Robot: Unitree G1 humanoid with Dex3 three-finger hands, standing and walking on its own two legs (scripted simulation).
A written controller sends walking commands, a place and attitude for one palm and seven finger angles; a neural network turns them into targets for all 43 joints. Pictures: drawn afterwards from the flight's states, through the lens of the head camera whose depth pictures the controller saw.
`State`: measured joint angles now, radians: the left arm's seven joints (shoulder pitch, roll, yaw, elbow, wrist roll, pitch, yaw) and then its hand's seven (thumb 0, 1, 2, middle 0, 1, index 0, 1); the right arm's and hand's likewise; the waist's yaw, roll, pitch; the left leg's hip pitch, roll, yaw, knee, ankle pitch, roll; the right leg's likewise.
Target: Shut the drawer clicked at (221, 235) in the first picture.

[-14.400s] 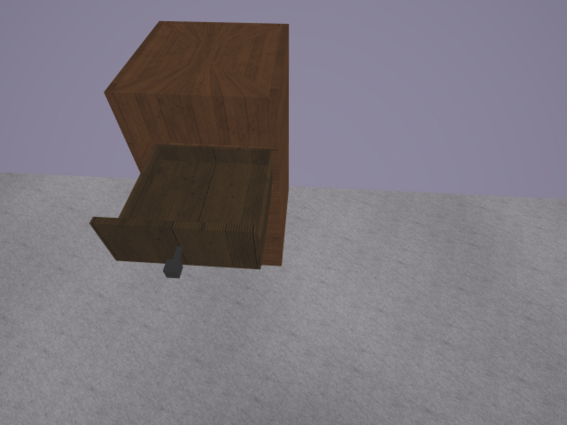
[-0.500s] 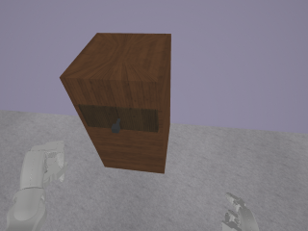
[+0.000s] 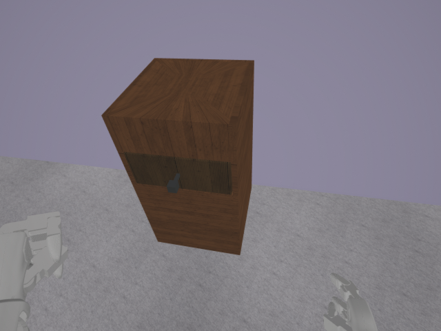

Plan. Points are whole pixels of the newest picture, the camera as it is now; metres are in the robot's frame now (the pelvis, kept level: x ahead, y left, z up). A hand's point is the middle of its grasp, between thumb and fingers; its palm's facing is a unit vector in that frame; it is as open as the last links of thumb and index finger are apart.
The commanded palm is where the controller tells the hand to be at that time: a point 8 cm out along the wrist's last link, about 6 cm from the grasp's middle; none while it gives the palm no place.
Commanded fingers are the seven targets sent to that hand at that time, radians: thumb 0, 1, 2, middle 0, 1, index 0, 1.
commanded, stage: step back with the hand held close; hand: left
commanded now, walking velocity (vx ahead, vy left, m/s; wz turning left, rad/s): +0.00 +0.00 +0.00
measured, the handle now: (174, 182) +0.64 +0.26 -0.22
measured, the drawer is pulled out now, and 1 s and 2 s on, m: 0.00 0.00 0.00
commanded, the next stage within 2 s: stop stepping back and stand still in 1.60 s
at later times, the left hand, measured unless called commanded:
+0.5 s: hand (31, 262) +0.16 +0.26 +0.16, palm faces +0.30 -0.81 -0.51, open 3.2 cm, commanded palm +0.09 +0.31 +0.18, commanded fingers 0.00 0.90 0.90 -1.40 -1.60 -1.40 -1.60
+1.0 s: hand out of the picture +0.10 +0.28 +0.16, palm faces +0.34 -0.83 -0.44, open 3.2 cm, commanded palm +0.03 +0.33 +0.18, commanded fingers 0.00 0.90 0.90 -1.40 -1.60 -1.40 -1.60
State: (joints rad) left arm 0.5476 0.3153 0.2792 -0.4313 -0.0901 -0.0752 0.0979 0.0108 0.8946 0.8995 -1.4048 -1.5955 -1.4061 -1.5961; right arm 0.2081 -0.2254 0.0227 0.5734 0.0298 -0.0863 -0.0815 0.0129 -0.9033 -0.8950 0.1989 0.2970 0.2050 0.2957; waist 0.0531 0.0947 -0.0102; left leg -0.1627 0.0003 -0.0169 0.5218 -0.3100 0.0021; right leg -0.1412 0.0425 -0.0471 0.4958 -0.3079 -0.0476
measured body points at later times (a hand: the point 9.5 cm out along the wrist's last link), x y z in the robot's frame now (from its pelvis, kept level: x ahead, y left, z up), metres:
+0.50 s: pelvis -0.04 +0.03 +0.00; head -0.02 +0.02 +0.45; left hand +0.13 +0.31 +0.19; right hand +0.12 -0.22 -0.09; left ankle -0.02 +0.12 -0.74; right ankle -0.02 -0.09 -0.74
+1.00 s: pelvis -0.10 +0.05 -0.01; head -0.08 +0.06 +0.44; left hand +0.08 +0.32 +0.19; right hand +0.06 -0.21 -0.08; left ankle -0.02 +0.12 -0.74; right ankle -0.02 -0.08 -0.74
